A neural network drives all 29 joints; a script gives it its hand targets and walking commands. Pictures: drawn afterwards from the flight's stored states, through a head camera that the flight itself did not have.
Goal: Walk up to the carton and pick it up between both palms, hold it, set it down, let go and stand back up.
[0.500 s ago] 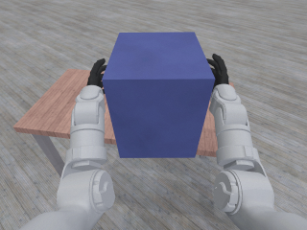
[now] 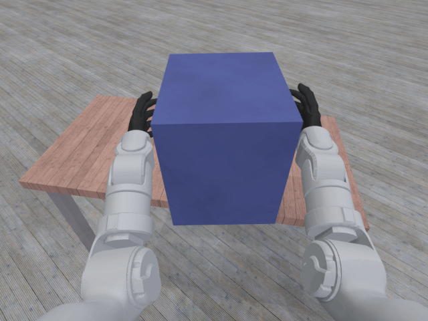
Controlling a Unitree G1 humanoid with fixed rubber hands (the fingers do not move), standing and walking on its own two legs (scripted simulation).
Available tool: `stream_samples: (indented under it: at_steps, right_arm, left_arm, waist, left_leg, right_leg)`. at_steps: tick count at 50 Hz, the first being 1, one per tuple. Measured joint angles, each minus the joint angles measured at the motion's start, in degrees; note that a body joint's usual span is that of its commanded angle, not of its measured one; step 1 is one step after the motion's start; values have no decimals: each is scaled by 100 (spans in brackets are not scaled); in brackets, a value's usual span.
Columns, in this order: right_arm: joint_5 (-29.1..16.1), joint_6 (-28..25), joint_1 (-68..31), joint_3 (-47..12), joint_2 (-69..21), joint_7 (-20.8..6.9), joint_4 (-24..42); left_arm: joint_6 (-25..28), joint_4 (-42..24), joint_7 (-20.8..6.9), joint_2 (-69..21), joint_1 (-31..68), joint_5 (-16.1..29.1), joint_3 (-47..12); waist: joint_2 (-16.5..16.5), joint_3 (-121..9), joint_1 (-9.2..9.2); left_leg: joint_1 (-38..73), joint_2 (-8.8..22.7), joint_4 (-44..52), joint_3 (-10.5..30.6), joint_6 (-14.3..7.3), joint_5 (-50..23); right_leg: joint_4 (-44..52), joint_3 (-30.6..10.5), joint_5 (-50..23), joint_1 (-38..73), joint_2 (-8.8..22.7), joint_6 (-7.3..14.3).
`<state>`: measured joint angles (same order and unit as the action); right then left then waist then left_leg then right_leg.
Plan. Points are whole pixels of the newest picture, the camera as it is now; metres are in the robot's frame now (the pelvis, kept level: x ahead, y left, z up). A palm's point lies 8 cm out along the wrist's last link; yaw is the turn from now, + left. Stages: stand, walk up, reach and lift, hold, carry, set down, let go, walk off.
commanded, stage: set down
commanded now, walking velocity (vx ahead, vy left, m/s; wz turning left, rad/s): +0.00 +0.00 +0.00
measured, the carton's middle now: (222, 139) +0.45 -0.04 +0.12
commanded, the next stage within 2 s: none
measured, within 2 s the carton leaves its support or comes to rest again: rests again in 1.92 s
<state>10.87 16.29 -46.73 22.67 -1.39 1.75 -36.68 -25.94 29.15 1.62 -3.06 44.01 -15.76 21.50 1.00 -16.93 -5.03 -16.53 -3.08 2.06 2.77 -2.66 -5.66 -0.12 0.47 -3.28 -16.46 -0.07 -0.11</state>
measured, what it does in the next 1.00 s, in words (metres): stands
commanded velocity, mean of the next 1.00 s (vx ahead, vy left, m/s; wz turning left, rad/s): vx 0.00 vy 0.00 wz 0.00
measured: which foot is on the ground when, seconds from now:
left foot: down 0.00-1.00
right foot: down 0.00-1.00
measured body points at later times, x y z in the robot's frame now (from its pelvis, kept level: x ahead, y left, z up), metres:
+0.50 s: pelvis +0.03 -0.01 +0.00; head +0.03 -0.01 +0.45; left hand +0.46 +0.11 +0.15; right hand +0.44 -0.20 +0.15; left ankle +0.03 +0.09 -0.75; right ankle +0.01 -0.12 -0.75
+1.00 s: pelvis +0.03 +0.00 +0.00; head +0.05 -0.01 +0.45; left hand +0.48 +0.11 +0.14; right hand +0.45 -0.20 +0.14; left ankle +0.03 +0.09 -0.75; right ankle +0.01 -0.12 -0.75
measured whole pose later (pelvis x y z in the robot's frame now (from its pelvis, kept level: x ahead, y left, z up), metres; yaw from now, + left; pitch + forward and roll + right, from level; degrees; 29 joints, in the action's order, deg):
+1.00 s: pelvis +0.03 +0.00 +0.00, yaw +1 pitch +18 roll +0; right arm 21.9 4.7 -48.7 33.8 -3.9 0.5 -45.6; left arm -10.0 47.4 1.3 -1.3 49.4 -17.4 25.9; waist 2.6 -18.4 -4.9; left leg -19.0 -3.1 5.2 3.7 -2.7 -5.9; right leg 5.1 1.3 -4.3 -17.6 -0.1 0.0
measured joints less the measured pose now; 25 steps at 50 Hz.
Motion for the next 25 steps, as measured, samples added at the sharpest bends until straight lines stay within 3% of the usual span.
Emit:
stream_samples:
  at_steps: [11,18,25]
  right_arm:
    - [4,-339,276,-137,-62,79,-13]
    - [195,-599,297,2,-129,101,-128]
    - [467,-799,293,291,-256,80,-307]
  left_arm:
    - [364,34,-64,-119,-208,-16,196]
    - [682,361,-100,-70,-109,-18,260]
    - [1015,827,-126,44,-43,-15,248]
  waist:
    - [29,171,26]
    - [106,111,102]
    - [127,-96,37]
  left_leg:
    - [292,52,306,-50,22,-20]
    - [195,62,306,-17,33,2]
    - [119,58,309,79,51,33]
  right_leg:
    - [526,-62,-166,372,-47,30]
    - [517,-28,-124,283,-58,48]
    - [521,68,-60,236,-55,64]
